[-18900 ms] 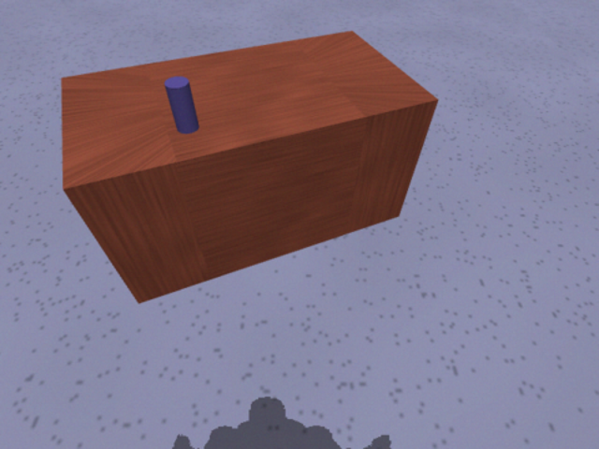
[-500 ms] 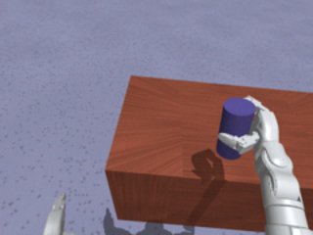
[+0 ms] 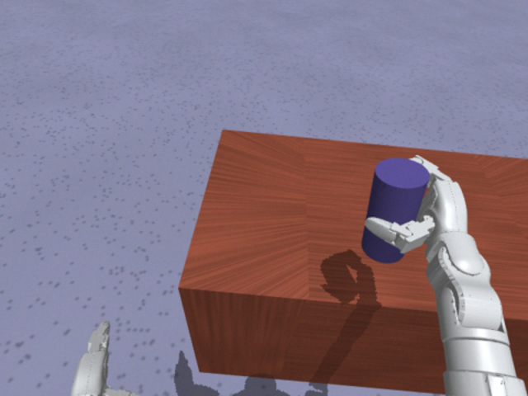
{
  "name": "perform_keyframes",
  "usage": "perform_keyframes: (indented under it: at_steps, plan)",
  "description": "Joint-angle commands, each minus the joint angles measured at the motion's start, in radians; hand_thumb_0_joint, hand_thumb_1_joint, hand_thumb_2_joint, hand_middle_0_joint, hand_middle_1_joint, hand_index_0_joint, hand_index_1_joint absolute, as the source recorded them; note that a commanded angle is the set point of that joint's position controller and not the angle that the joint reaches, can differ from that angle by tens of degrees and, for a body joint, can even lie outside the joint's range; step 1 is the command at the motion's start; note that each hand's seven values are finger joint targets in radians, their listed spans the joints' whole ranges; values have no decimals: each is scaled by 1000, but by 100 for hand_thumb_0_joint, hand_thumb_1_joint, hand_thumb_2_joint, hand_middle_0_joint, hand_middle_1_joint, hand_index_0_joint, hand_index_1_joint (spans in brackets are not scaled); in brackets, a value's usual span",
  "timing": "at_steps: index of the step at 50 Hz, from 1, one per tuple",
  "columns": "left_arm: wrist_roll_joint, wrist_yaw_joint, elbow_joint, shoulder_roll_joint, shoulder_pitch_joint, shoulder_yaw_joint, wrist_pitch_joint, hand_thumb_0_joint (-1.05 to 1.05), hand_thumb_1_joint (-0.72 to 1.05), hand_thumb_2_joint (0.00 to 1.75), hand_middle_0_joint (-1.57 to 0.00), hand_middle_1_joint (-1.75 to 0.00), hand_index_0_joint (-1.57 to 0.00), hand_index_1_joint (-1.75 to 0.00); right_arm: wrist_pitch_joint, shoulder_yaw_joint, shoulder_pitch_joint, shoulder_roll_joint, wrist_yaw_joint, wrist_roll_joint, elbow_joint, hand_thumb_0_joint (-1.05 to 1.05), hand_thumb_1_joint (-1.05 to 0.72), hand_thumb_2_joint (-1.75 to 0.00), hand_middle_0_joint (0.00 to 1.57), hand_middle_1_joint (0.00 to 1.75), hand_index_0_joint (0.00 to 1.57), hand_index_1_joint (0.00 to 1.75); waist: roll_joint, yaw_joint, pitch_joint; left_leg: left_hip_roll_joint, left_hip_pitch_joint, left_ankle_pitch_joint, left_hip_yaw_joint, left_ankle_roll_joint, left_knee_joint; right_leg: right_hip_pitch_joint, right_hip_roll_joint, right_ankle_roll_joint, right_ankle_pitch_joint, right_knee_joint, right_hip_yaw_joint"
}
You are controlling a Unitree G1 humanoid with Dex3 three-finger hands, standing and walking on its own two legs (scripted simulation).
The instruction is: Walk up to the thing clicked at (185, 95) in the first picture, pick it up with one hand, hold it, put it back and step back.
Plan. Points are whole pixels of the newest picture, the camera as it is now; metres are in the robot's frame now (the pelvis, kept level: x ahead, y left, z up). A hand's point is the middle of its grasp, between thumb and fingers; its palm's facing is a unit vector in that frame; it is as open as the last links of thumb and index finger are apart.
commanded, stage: crouch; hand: right
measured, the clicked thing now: (391, 213) +0.34 -0.16 +0.15
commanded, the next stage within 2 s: lower in 1.44 s
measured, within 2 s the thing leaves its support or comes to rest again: neither
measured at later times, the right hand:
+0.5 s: hand (379, 210) +0.39 -0.17 +0.09, palm faces +0.10 +0.99 +0.00, open 10.3 cm
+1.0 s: hand (365, 201) +0.46 -0.18 +0.04, palm faces +0.08 +1.00 +0.01, open 10.3 cm
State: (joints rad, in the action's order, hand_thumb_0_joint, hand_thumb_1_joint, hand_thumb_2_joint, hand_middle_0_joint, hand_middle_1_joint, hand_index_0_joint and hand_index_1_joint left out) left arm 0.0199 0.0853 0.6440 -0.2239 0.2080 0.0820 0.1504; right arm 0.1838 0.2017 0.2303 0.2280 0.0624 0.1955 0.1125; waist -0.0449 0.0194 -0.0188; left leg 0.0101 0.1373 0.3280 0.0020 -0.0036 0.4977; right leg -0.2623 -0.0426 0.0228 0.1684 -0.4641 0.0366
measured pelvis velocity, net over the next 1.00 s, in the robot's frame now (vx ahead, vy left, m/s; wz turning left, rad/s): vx -0.01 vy -0.02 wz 0.04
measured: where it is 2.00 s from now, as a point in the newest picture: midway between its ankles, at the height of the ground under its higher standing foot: outside the picture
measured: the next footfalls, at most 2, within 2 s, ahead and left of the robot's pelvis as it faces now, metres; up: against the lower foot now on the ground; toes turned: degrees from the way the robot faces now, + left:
none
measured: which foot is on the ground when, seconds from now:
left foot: down 0.00-1.00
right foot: down 0.00-1.00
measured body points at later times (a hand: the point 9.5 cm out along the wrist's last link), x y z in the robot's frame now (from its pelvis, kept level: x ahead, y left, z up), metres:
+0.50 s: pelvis +0.00 +0.00 +0.00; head +0.01 +0.00 +0.45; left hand +0.16 +0.26 -0.08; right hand +0.38 -0.23 +0.10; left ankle -0.04 +0.12 -0.74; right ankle +0.05 -0.14 -0.74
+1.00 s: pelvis -0.01 -0.02 -0.03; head +0.07 -0.04 +0.41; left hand +0.13 +0.24 -0.09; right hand +0.45 -0.23 +0.04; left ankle -0.04 +0.12 -0.74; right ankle +0.05 -0.14 -0.74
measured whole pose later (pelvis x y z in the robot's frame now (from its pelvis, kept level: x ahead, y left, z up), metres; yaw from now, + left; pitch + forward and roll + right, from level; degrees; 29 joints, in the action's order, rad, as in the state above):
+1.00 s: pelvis -0.01 -0.02 -0.03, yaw +2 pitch +12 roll +2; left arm -0.02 0.04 0.43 -0.19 0.23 0.01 0.12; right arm -0.34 0.35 0.71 0.38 0.08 0.10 1.02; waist 0.02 0.15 -0.06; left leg -0.02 0.57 0.40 -0.02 -0.02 0.76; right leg -0.71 -0.08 0.00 0.28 -0.77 0.05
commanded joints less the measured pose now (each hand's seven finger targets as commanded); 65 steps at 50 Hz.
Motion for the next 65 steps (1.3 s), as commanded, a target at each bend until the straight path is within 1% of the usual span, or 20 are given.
perform_keyframes:
  at_steps: [1,7,14,19,21,27,30,34,38,40,42,46,48,53,55,57,59,60,61,65]
  plan:
    - [1,2,-158,-142,-99,67,52,0,-54,5,-4,-4,-4,-4,-91,81,367,182,-3,17,-263,0,-10,-136,132,150,137,150,61,-11,-184,-5,118,-218,17,-21,-118,207,31,-41,-78,32,4]
    - [2,-1,-161,-132,-132,49,53,0,-57,7,-4,-4,-3,-5,-95,74,407,178,-18,13,-253,0,-8,-134,132,149,137,149,69,-10,-236,-9,103,-311,25,-27,-96,234,29,-48,-151,12,1]
    - [2,3,-157,-110,-129,21,64,0,-56,6,-4,-4,-4,-4,-140,62,441,158,-8,2,-70,0,-9,-135,132,149,137,149,68,20,-211,-19,162,-222,28,-17,-94,217,16,-40,-74,21,-1]
    - [-2,1,-146,-110,-89,21,66,0,-56,6,-4,-4,-4,-5,-230,88,554,200,-8,3,45,0,-12,-135,133,150,138,150,65,38,-248,-10,182,-273,6,-24,-72,199,22,-48,-113,-15,4]
    - [-5,8,-160,-169,-92,71,70,0,-56,6,-4,-4,-4,-5,-273,95,609,226,-10,2,69,0,-14,-136,134,150,139,150,53,56,-267,-15,206,-276,7,-20,-55,211,16,-46,-119,-23,1]
    - [-7,-3,-180,-85,-95,-3,66,0,-56,7,-5,-4,-4,-5,-399,90,710,237,8,-12,225,0,-13,-132,131,146,136,146,24,55,-328,-19,231,-330,3,-19,1,160,13,-51,-183,-94,-2]
    - [-16,2,-195,-152,-133,47,64,0,-56,7,-5,-5,-4,-5,-441,116,746,276,12,-20,342,0,-11,-134,130,147,135,147,20,68,-361,-24,276,-305,1,-16,31,138,8,-46,-167,-125,-6]
    - [-17,-10,-242,-94,-76,-17,56,0,-55,6,-5,-5,-5,-5,-499,126,777,293,23,-35,487,0,-11,-136,132,149,137,149,5,76,-423,-32,289,-302,-2,-14,56,109,9,-47,-172,-168,-7]
    - [-25,-13,-266,-136,-73,14,49,0,-56,6,-5,-5,-5,-5,-554,163,885,371,27,-45,507,0,-10,-138,133,151,138,151,-29,91,-484,-33,331,-324,-13,-16,95,77,8,-51,-190,-210,-10]
    - [-31,-22,-281,-113,-50,-2,49,0,-55,6,-5,-5,-5,-5,-567,126,851,291,33,-48,625,0,-11,-138,133,151,138,151,0,108,-442,-45,370,-289,-1,-11,109,41,3,-47,-161,-221,-15]
    - [-32,-25,-299,-118,-47,-6,42,0,-55,6,-5,-5,-5,-5,-600,190,940,409,21,-60,557,0,-11,-137,131,149,137,149,-46,99,-495,-42,381,-289,-11,-12,124,32,3,-52,-162,-244,-16]
    - [-39,-31,-337,-126,5,4,33,0,-55,6,-5,-5,-5,-5,-613,159,911,337,23,-70,696,0,-11,-134,129,146,134,146,-15,134,-458,-55,446,-237,2,-5,151,-9,-3,-50,-117,-264,-26]
    - [-41,-31,-418,-178,-15,49,31,0,-54,5,-5,-5,-6,-5,-626,179,975,395,18,-83,661,0,-10,-134,128,146,133,146,-22,149,-547,-56,443,-264,-1,-9,166,14,-5,-53,-145,-288,-29]
    - [-49,-61,-385,-81,83,-30,13,0,-54,5,-5,-6,-6,-5,-625,133,925,281,24,-97,824,0,-13,-132,127,143,131,143,-61,150,-464,-67,569,-194,16,8,214,-52,-13,-42,-166,-321,-44]
    - [-53,-56,-489,-138,8,11,17,0,-54,4,-5,-5,-6,-5,-649,199,1057,431,10,-115,703,0,-13,-130,125,142,130,142,-101,141,-543,-63,570,-155,10,11,226,-57,-13,-40,-93,-324,-45]
    - [-58,-54,-525,-161,31,41,16,0,-53,4,-5,-5,-6,-5,-657,176,1130,413,3,-122,661,0,-14,-133,127,144,132,144,-117,169,-623,-68,575,-166,16,13,239,10,-19,-37,-104,-340,-50]
    - [-59,-58,-499,-176,105,59,2,0,-53,4,-5,-6,-6,-5,-645,193,1037,393,-6,-118,769,0,-12,-133,127,144,132,144,-83,174,-517,-71,589,-138,22,13,240,-66,-14,-37,-56,-340,-54]
    - [-59,-65,-542,-166,85,40,6,0,-53,5,-5,-5,-6,-5,-634,145,960,295,-2,-119,860,0,-12,-132,127,144,131,144,-50,178,-516,-76,595,-141,31,12,251,-70,-16,-36,-75,-339,-63]
    - [-55,-65,-577,-174,52,47,4,0,-53,4,-5,-5,-6,-5,-657,225,1075,443,-16,-119,699,0,-16,-132,128,144,132,144,-104,146,-583,-71,572,-143,22,13,253,-63,-15,-35,-80,-346,-57]
    - [-63,-74,-540,-134,137,37,-11,0,-53,5,-5,-5,-5,-5,-662,189,1095,381,-28,-133,762,0,-8,-134,127,146,132,146,-110,182,-545,-73,639,-136,23,15,277,-82,-20,-37,-69,-379,-58]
